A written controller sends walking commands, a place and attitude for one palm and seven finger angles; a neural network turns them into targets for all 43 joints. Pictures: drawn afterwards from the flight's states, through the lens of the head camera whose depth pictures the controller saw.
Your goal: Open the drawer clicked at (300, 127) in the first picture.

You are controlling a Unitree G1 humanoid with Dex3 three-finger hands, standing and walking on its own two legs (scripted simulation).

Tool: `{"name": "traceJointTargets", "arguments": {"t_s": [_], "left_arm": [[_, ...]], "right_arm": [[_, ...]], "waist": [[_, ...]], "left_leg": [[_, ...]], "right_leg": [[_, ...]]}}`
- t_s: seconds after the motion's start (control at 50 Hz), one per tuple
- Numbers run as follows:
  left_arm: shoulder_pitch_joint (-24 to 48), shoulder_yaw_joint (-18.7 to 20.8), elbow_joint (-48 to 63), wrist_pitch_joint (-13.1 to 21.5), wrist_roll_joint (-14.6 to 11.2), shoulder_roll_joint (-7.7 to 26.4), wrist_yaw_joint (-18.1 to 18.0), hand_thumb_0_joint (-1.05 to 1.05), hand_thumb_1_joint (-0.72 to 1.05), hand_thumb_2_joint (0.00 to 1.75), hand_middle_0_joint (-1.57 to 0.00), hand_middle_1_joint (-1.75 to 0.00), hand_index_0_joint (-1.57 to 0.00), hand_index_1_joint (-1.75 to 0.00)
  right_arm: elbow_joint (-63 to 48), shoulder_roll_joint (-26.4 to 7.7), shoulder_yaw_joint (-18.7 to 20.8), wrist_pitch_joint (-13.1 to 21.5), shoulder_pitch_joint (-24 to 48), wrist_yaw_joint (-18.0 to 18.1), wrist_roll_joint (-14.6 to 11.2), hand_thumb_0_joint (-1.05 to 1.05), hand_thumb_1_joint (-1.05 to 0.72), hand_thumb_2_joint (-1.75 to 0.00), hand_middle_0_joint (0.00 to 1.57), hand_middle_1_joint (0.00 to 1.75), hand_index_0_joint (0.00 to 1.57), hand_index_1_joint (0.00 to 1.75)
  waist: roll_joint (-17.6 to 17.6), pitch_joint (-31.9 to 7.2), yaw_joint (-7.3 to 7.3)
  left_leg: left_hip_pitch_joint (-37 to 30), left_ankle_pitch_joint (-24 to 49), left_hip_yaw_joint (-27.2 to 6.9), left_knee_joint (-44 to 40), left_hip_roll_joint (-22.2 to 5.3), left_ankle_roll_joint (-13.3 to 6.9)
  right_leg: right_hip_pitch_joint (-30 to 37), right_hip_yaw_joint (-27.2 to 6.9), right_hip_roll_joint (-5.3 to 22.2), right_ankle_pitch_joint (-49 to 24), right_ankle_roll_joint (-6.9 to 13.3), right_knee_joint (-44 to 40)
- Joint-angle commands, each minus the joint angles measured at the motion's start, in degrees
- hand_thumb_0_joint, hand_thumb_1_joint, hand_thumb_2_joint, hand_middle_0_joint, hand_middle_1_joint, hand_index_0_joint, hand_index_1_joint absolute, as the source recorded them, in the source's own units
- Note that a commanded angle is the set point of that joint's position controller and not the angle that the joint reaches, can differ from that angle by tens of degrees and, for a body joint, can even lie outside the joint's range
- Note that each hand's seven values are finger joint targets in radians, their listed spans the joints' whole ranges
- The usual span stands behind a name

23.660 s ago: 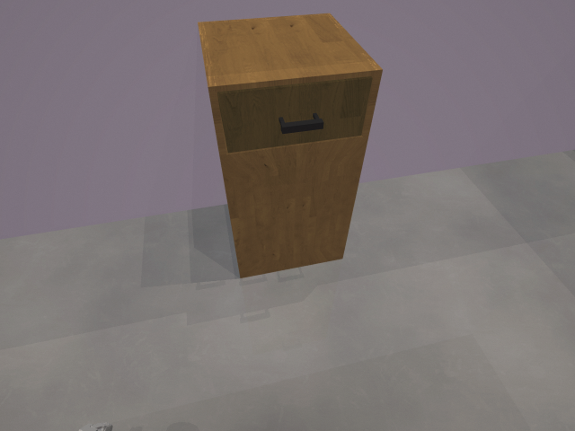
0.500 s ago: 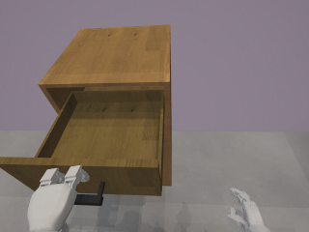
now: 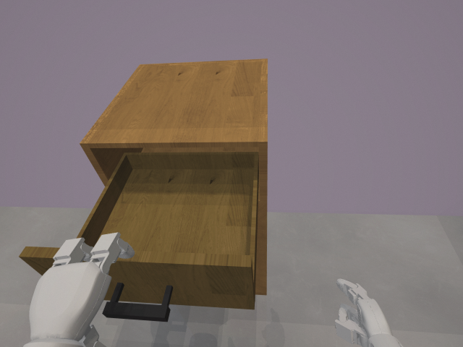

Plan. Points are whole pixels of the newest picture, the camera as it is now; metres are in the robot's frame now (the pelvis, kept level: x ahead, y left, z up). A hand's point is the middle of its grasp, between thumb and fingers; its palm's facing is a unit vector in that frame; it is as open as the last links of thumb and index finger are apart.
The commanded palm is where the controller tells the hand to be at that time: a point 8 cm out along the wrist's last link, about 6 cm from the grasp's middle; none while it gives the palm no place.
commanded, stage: lift the hand off the handle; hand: left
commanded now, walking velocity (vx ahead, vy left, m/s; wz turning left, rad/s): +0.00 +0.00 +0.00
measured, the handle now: (140, 300) +0.20 +0.21 -0.02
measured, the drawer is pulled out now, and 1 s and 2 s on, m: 0.29 0.29 0.29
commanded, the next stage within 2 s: draw the hand back to the body in 0.30 s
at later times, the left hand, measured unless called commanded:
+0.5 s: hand (92, 294) +0.15 +0.21 +0.12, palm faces +0.09 -0.15 -0.99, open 13.8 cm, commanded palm +0.12 +0.21 +0.18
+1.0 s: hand (66, 290) +0.15 +0.24 +0.13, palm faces +0.08 -0.10 -0.99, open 13.8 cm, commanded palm +0.12 +0.24 +0.18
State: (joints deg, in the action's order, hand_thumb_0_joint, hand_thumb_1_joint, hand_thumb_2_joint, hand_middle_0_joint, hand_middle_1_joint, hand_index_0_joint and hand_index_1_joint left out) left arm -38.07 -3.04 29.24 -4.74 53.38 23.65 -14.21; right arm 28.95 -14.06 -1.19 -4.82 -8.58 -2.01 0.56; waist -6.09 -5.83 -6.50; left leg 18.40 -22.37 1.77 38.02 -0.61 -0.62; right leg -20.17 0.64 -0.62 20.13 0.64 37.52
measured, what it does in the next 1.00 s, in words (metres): stands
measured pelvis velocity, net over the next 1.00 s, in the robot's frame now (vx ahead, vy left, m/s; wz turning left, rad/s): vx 0.00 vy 0.00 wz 0.01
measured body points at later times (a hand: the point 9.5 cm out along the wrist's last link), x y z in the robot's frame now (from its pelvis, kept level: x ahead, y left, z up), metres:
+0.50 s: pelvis +0.00 +0.00 +0.01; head -0.02 -0.04 +0.46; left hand +0.14 +0.22 +0.17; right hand +0.23 -0.19 -0.06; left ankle -0.03 +0.11 -0.72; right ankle -0.01 -0.11 -0.72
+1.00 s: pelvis +0.00 +0.00 +0.01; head -0.02 -0.04 +0.46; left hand +0.14 +0.25 +0.18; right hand +0.22 -0.20 -0.07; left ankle -0.03 +0.11 -0.72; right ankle -0.01 -0.11 -0.72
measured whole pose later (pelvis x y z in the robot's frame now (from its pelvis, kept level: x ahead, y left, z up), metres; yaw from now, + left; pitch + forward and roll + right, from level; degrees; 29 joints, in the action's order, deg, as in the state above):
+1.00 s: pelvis +0.00 +0.00 +0.01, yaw +1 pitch +0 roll -1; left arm -37.0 5.3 32.4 -2.7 47.3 30.2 -6.2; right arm 29.3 -15.8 -1.3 -5.9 -8.5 -0.2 -0.6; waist -6.5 -2.6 -6.5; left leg 11.6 -18.2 1.2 30.3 -0.8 -0.6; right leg -12.4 1.2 -0.9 15.4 0.6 28.1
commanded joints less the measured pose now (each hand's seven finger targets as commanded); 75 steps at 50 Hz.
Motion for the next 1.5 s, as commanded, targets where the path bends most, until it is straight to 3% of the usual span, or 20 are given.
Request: {"name": "traceJointTargets", "arguments": {"t_s": [0.0, 0.14, 0.28, 0.42, 0.48, 0.56, 0.68, 0.72, 0.74, 0.8, 0.92, 0.98, 1.0, 1.02, 1.04, 1.08, 1.12, 1.24, 1.34, 1.48], "left_arm": [[3.08, 6.48, 13.18, -0.34, -0.1, 8.67, 0.05, 0.0, -0.5, 0.3, -0.3, -1.2, -0.3, -1.2], [4.83, 6.51, 18.12, -1.19, -0.72, 9.14, 2.56, 0.0, -0.5, 0.3, -0.3, -1.2, -0.3, -1.2], [1.98, 5.19, 14.99, -1.79, -2.09, 7.46, 5.4, 0.0, -0.5, 0.3, -0.3, -1.2, -0.3, -1.2], [4.46, 9.66, 17.81, -0.54, -1.94, 11.42, 4.08, 0.0, -0.5, 0.3, -0.3, -1.2, -0.3, -1.2], [4.79, 7.86, 16.12, 0.35, -1.87, 9.29, 4.15, 0.0, -0.5, 0.3, -0.3, -1.2, -0.3, -1.2], [7.8, 9.98, 14.09, 0.23, -1.78, 11.53, 4.36, 0.0, -0.5, 0.3, -0.3, -1.2, -0.3, -1.2], [5.13, 11.14, 12.65, 0.38, -3.53, 11.99, 5.94, 0.0, -0.5, 0.3, -0.3, -1.2, -0.3, -1.2], [5.49, 13.94, 14.73, 0.47, -4.52, 14.56, 5.87, 0.0, -0.5, 0.3, -0.3, -1.2, -0.3, -1.2], [5.65, 12.31, 15.53, 0.71, -4.03, 12.95, 6.13, 0.0, -0.5, 0.3, -0.3, -1.2, -0.3, -1.2], [2.88, 14.72, 14.32, 1.37, -4.94, 14.58, 5.8, 0.0, -0.5, 0.3, -0.3, -1.2, -0.3, -1.2], [4.6, 17.92, 14.69, 2.46, -6.51, 16.83, 5.12, 0.0, -0.5, 0.3, -0.3, -1.2, -0.3, -1.2], [4.72, 16.77, 11.74, 3.12, -6.33, 15.59, 5.9, 0.0, -0.5, 0.3, -0.3, -1.2, -0.3, -1.2], [6.68, 12.06, 10.25, 6.92, -48.05, -7.02, 7.2, 0.0, -0.47, 0.32, -0.3, -1.18, -0.3, -1.18], [5.04, 15.04, 8.37, 9.34, -49.33, -1.01, 7.0, 0.0, -0.43, 0.33, -0.29, -1.15, -0.29, -1.15], [5.53, 17.2, 12.15, 11.21, -52.0, 0.68, 6.46, 0.0, -0.4, 0.34, -0.29, -1.13, -0.29, -1.13], [9.42, 20.71, 17.76, 13.51, -53.21, 4.99, 5.11, 0.0, -0.32, 0.37, -0.29, -1.09, -0.29, -1.09], [8.67, 21.76, 17.52, 13.78, -53.72, 5.41, 4.72, 0.0, -0.26, 0.4, -0.28, -1.04, -0.28, -1.04], [8.9, 20.48, 12.32, 14.26, -55.19, 1.48, 6.23, 0.0, -0.05, 0.5, -0.27, -0.91, -0.27, -0.91], [7.34, 21.78, 12.07, 14.15, -55.98, 1.6, 7.17, 0.0, 0.13, 0.57, -0.25, -0.8, -0.25, -0.8], [7.95, 24.12, 13.28, 13.84, -56.09, 3.25, 6.87, 0.0, 0.37, 0.68, -0.24, -0.64, -0.24, -0.64]], "right_arm": [[-10.82, -5.02, 1.5, 3.05, 9.75, 0.21, -0.67, 0.0, -0.9, -0.9, 0.2, 0.3, 0.2, 0.3], [-11.44, -4.84, 1.01, 2.63, 10.25, -0.21, -1.22, 0.0, -0.9, -0.9, 0.2, 0.3, 0.2, 0.3], [-11.3, -4.97, 1.02, 1.82, 10.85, -0.97, -1.74, 0.0, -0.9, -0.9, 0.2, 0.3, 0.2, 0.3], [-11.8, -5.67, 0.65, 2.04, 12.43, -0.28, -1.71, 0.0, -0.9, -0.9, 0.2, 0.3, 0.2, 0.3], [-10.91, -5.15, 1.2, 1.98, 10.6, -0.23, -1.08, 0.0, -0.9, -0.9, 0.2, 0.3, 0.2, 0.3], [-10.09, -5.12, 1.11, 2.05, 11.45, 0.35, -1.18, 0.0, -0.9, -0.9, 0.2, 0.3, 0.2, 0.3], [-9.94, -5.51, 1.21, 2.12, 11.47, 0.84, -1.33, 0.0, -0.9, -0.9, 0.2, 0.3, 0.2, 0.3], [-10.42, -6.08, 1.04, 2.36, 12.77, 1.02, -1.84, 0.0, -0.9, -0.9, 0.2, 0.3, 0.2, 0.3], [-10.41, -5.76, 0.95, 2.2, 11.3, 0.93, -1.3, 0.0, -0.9, -0.9, 0.2, 0.3, 0.2, 0.3], [-10.59, -6.24, 1.32, 2.11, 10.67, 1.24, -1.35, 0.0, -0.9, -0.9, 0.2, 0.3, 0.2, 0.3], [-10.18, -6.5, 1.57, 2.53, 11.73, 1.98, -1.84, 0.0, -0.9, -0.9, 0.2, 0.3, 0.2, 0.3], [-9.37, -6.25, 1.92, 2.52, 10.11, 2.28, -1.15, 0.0, -0.9, -0.9, 0.2, 0.3, 0.2, 0.3], [-10.86, -1.22, 1.84, 7.35, 6.3, 4.08, -2.27, 0.0, -0.9, -0.9, 0.2, 0.3, 0.2, 0.3], [-9.37, -2.62, 1.41, 10.55, 6.4, 5.2, -2.03, 0.0, -0.9, -0.9, 0.2, 0.3, 0.2, 0.3], [-8.76, -2.62, 1.26, 11.78, 5.29, 6.47, -1.72, 0.0, -0.9, -0.9, 0.2, 0.3, 0.2, 0.3], [-7.44, -2.91, 1.13, 14.64, 4.86, 7.81, -0.88, 0.0, -0.9, -0.9, 0.2, 0.3, 0.2, 0.3], [-5.63, -2.65, 0.74, 16.56, 4.99, 7.98, -0.55, 0.0, -0.9, -0.9, 0.2, 0.3, 0.2, 0.3], [-3.87, -2.51, 0.78, 17.61, 4.96, 6.96, -0.7, 0.0, -0.9, -0.9, 0.2, 0.3, 0.2, 0.3], [-3.63, -2.91, 1.52, 17.03, 5.75, 6.25, -0.8, 0.0, -0.9, -0.9, 0.2, 0.3, 0.2, 0.3], [-3.39, -3.0, 1.92, 16.06, 5.69, 6.44, -0.94, 0.0, -0.9, -0.9, 0.2, 0.3, 0.2, 0.3]], "waist": [[5.73, -2.18, 0.07], [2.03, -2.43, -0.45], [5.57, 0.66, -0.39], [2.44, -1.11, -0.36], [4.26, 0.15, -0.12], [4.36, 1.35, -0.02], [4.58, 1.13, -0.28], [3.77, 0.25, -0.05], [3.16, -1.21, -0.36], [5.47, 0.05, -0.38], [2.4, 0.78, 0.21], [5.34, 2.09, 0.22], [10.11, 6.14, 6.24], [10.96, 5.09, 4.93], [9.97, 3.38, 4.07], [5.04, 0.65, 3.24], [-0.1, 2.21, 2.82], [0.24, 7.05, 3.14], [4.05, 3.28, 2.92], [2.34, 0.93, 3.04]], "left_leg": [[-3.91, 17.92, -0.88, -6.89, -1.09, -0.78], [-6.13, 19.37, -1.28, -9.36, -1.81, -0.53], [-6.0, 19.81, -0.78, -11.14, -1.66, -0.54], [-7.22, 18.42, -0.99, -10.7, -1.65, -0.21], [-7.77, 18.72, -0.7, -10.27, -1.21, -0.65], [-7.71, 15.91, -1.02, -11.29, -1.07, -0.62], [-8.02, 17.57, -0.74, -11.68, -0.63, -0.77], [-7.89, 17.32, -1.3, -11.63, -1.06, -0.31], [-8.06, 18.18, -0.88, -11.63, -0.78, -0.65], [-7.96, 18.63, -0.73, -11.22, -0.87, -0.63], [-8.06, 16.1, -1.24, -11.23, -0.9, -0.29], [-8.12, 16.05, -1.1, -11.42, -0.71, -0.84], [-12.94, 12.45, -1.8, -12.22, -2.0, -2.42], [-12.66, 10.61, -2.71, -13.49, -2.49, -1.91], [-12.91, 12.74, -2.49, -14.05, -2.15, -1.75], [-13.43, 15.86, -2.17, -14.03, -1.46, -1.39], [-12.35, 17.75, -2.2, -14.29, -1.23, -0.67], [-10.33, 20.3, -2.57, -15.32, -1.66, 0.08], [-11.54, 24.8, -2.49, -14.93, -2.07, 0.0], [-13.1, 27.53, -2.14, -14.56, -1.87, 0.14]], "right_leg": [[3.1, -0.17, 1.0, -13.56, 0.59, -8.22], [5.59, 0.54, 1.04, -12.02, 0.98, -10.05], [7.69, 0.81, 0.62, -14.49, 0.68, -11.57], [8.22, -1.84, 0.86, -14.59, 1.24, -12.68], [6.43, -0.63, 0.92, -13.79, 1.06, -13.32], [6.02, -1.41, 1.12, -9.92, 1.24, -14.39], [8.17, -0.95, 1.47, -13.85, 0.87, -14.64], [8.7, -2.15, 1.39, -14.41, 1.08, -14.43], [9.03, -0.81, 1.72, -14.39, 0.93, -14.21], [8.65, -0.93, 1.84, -16.33, 0.52, -14.35], [7.26, -1.94, 1.6, -12.67, 0.84, -15.04], [6.23, -0.34, 1.85, -11.85, 0.45, -15.46], [7.55, 2.77, 0.72, -10.66, 0.56, -14.32], [7.69, 2.47, 0.39, -7.23, 0.63, -13.99], [9.31, 2.98, 1.4, -7.96, 0.32, -14.72], [11.78, 2.26, 2.3, -11.3, 0.39, -14.72], [12.33, 2.03, 2.48, -13.05, 0.86, -14.93], [12.36, 2.73, 2.19, -15.6, 1.3, -15.57], [14.43, 2.84, 2.21, -20.09, 0.95, -15.02], [14.96, 2.89, 2.47, -22.62, 0.78, -15.15]]}}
